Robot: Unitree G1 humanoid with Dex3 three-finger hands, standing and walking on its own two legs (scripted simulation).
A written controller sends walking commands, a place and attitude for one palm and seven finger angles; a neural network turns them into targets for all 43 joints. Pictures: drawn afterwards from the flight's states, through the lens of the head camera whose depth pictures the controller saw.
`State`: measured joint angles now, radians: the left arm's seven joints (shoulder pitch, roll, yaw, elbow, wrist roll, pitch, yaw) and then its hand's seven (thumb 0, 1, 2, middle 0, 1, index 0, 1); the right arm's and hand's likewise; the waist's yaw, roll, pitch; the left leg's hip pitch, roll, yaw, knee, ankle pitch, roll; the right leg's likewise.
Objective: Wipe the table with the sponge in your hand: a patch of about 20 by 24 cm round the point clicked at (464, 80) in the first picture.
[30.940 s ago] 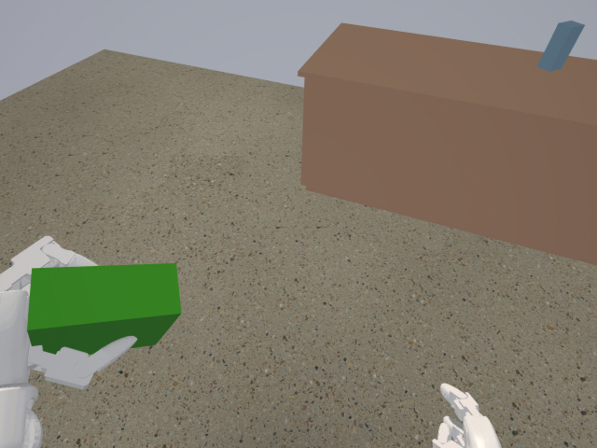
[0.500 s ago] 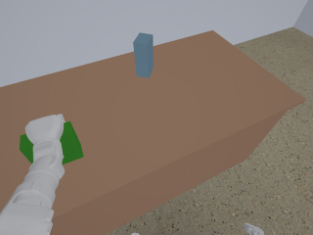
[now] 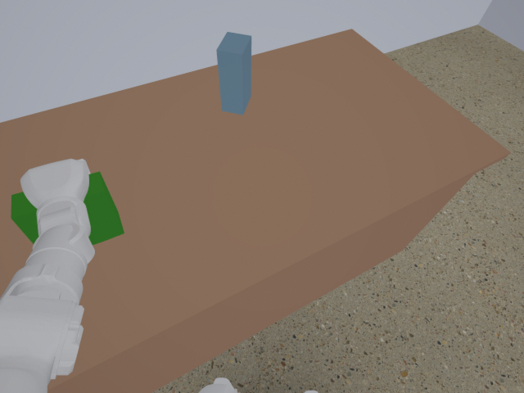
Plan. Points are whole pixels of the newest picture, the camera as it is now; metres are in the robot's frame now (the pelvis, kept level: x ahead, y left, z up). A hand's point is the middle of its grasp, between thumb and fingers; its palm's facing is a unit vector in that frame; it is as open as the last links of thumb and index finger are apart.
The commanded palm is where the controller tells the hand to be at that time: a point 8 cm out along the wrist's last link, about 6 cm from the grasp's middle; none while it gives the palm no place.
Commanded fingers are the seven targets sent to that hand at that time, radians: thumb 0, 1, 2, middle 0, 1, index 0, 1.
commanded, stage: wipe forward along the first lane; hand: left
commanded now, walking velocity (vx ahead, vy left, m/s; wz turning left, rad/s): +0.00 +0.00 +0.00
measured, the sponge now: (77, 223) +0.39 +0.34 -0.03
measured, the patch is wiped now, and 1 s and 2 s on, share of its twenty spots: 0.40 0.45 0.50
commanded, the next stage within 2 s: slide across to the middle lane in 0.12 s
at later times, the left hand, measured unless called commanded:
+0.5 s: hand (76, 190) +0.43 +0.34 +0.01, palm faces -0.11 +0.01 -0.99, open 9.7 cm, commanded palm +0.42 +0.29 +0.06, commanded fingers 0.00 0.10 1.30 -1.20 -1.60 -1.20 -1.60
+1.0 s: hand (108, 181) +0.45 +0.29 +0.01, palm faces -0.12 +0.00 -0.99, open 9.7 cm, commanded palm +0.43 +0.26 +0.06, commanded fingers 0.00 0.10 1.30 -1.20 -1.60 -1.20 -1.60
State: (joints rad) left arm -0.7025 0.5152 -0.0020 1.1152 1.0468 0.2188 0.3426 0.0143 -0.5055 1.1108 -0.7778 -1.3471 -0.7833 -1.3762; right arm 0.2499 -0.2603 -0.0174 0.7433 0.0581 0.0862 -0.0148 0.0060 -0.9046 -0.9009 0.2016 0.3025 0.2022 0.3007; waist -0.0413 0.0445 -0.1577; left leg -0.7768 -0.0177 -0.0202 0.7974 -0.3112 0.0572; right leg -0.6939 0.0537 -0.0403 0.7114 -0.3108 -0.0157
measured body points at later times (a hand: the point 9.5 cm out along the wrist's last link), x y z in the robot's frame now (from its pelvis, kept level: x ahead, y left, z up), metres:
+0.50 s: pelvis +0.01 +0.01 +0.00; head +0.09 +0.03 +0.45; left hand +0.43 +0.33 +0.07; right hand +0.08 -0.26 -0.12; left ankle +0.03 +0.08 -0.70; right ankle +0.01 -0.12 -0.70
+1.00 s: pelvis +0.03 +0.00 +0.01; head +0.10 +0.02 +0.45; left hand +0.46 +0.28 +0.07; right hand +0.11 -0.26 -0.12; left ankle +0.03 +0.08 -0.70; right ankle +0.01 -0.12 -0.70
